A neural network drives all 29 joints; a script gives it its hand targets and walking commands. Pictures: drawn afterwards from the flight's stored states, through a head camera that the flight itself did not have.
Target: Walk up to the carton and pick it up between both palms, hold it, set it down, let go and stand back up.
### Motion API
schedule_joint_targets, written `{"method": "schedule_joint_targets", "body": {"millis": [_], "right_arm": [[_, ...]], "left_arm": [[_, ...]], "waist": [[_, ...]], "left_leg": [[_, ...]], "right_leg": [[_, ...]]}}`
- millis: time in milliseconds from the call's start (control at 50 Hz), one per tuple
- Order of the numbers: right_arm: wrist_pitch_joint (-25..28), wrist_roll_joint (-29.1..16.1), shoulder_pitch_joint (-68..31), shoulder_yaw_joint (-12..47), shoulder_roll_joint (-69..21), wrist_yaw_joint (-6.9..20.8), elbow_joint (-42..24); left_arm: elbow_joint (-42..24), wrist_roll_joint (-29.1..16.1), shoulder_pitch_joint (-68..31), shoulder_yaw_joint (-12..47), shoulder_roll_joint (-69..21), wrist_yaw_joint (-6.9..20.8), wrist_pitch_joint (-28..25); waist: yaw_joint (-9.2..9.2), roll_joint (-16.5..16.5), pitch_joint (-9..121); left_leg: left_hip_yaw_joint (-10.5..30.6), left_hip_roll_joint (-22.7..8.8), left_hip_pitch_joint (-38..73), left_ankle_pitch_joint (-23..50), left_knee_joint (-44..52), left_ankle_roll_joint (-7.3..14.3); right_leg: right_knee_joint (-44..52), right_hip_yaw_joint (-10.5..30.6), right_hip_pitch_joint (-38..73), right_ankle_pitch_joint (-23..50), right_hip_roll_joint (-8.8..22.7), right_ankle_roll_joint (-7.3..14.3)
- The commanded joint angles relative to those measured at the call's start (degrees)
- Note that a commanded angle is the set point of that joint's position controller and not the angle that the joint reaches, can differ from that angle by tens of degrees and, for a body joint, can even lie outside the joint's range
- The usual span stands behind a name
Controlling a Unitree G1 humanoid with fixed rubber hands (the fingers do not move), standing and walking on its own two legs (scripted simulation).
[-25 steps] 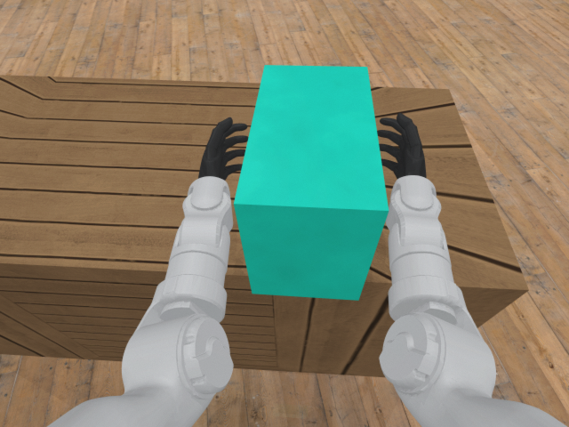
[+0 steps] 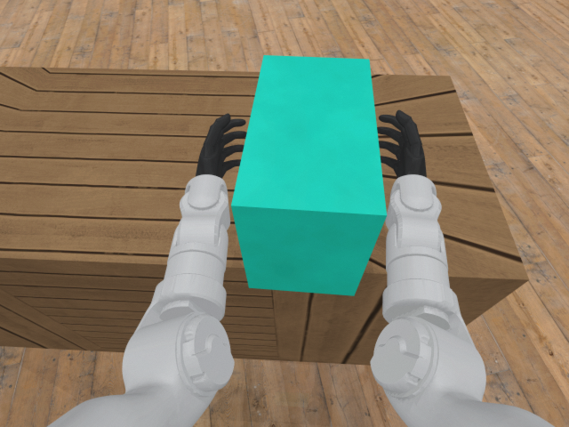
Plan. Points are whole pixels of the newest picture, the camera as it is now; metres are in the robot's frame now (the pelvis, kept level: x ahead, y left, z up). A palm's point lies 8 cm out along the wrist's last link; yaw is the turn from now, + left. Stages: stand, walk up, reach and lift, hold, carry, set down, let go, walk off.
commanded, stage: set down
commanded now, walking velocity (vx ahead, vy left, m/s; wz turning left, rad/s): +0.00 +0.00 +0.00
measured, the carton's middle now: (308, 174) +0.49 -0.08 +0.03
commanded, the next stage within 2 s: none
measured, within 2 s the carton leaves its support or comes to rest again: rests again in 1.00 s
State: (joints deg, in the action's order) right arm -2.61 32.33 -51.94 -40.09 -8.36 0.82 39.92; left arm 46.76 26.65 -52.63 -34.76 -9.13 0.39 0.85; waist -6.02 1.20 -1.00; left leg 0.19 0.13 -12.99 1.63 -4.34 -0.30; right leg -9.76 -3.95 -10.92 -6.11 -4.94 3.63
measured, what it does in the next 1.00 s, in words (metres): stands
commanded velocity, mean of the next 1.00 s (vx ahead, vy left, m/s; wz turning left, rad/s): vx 0.00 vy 0.00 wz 0.00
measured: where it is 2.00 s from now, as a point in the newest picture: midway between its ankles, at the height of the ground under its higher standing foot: outside the picture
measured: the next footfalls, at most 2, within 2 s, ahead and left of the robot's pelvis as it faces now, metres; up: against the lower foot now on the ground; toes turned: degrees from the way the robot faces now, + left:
none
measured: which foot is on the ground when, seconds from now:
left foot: down 0.00-1.00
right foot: down 0.00-1.00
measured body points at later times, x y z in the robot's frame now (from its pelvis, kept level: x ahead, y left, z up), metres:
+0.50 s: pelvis +0.00 +0.00 +0.00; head +0.07 -0.02 +0.44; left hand +0.46 +0.06 +0.10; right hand +0.43 -0.20 +0.11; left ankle +0.03 +0.13 -0.75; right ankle -0.02 -0.04 -0.75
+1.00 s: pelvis +0.00 +0.01 +0.00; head +0.10 -0.02 +0.44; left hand +0.48 +0.06 +0.07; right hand +0.44 -0.21 +0.09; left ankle +0.03 +0.13 -0.75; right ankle -0.02 -0.04 -0.75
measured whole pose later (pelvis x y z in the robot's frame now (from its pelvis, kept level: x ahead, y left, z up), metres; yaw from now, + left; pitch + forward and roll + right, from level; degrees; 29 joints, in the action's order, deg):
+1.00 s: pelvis +0.00 +0.01 +0.00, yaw -4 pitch +11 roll +1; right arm -2.5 27.7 -54.0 -36.9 -7.0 0.5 42.9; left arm 53.4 23.9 -53.7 -35.0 -5.7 -2.2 -5.0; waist -4.9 1.5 -0.4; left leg -1.4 0.2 -17.5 0.7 -5.3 -0.1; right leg -9.6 -2.3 -16.3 -4.9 -4.9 4.8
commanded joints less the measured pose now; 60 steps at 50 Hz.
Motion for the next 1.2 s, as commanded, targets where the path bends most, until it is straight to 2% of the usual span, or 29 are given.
{"method": "schedule_joint_targets", "body": {"millis": [0,460,660,860,1040,1120,1180], "right_arm": [[-0.4,0.5,-21.9,11.2,-17.6,5.2,0.9],[-1.6,1.4,-18.2,9.9,-15.6,5.2,-1.6],[-1.6,0.4,-18.1,9.0,-11.7,4.5,-2.0],[0.0,-4.0,-20.9,8.4,-2.9,1.4,-0.5],[3.9,-7.4,-24.6,9.8,0.3,-1.9,3.3],[5.5,-10.4,-26.2,11.4,3.0,-3.4,5.9],[5.9,-13.6,-27.3,12.8,5.9,-4.4,8.1]], "left_arm": [[1.5,1.1,-22.9,8.1,-13.3,3.4,0.8],[0.4,2.4,-19.0,5.9,-12.2,4.2,0.2],[0.7,1.8,-18.5,4.5,-8.5,3.2,-1.2],[2.5,-2.0,-21.3,4.0,0.3,-1.1,-5.7],[4.2,-3.4,-24.2,3.9,3.8,-4.7,-10.0],[4.4,-4.3,-25.4,4.7,6.1,-6.2,-10.7],[5.0,-6.0,-26.3,6.2,7.6,-7.4,-10.7]], "waist": [[-0.27,-2.5,26.3],[0.11,-2.2,23.1],[0.55,-1.6,23.7],[1.09,-1.5,29.8],[2.01,-2.0,42.0],[2.5,-2.1,46.8],[2.73,-1.7,49.0]], "left_leg": [[3.6,-2.0,12.6,-4.1,-1.6,4.2],[3.4,-1.5,13.8,-3.8,-1.6,3.5],[3.0,-1.2,13.9,-4.0,-1.8,3.1],[2.2,-0.9,11.8,-2.9,-3.1,3.0],[1.8,-0.1,5.6,3.1,-5.0,3.9],[1.4,0.2,2.7,5.6,-5.9,4.3],[1.1,0.1,2.3,6.8,-6.9,4.2]], "right_leg": [[-2.5,1.5,7.2,26.2,5.9,-10.0],[-1.8,1.5,5.9,25.1,5.5,-9.4],[-1.7,1.7,4.7,24.4,5.3,-9.2],[-2.5,2.5,2.2,25.8,4.9,-8.6],[-5.6,4.0,6.4,39.1,4.9,-7.6],[-7.4,4.9,8.4,44.8,4.8,-7.3],[-8.2,5.3,7.1,45.9,4.6,-6.8]]}}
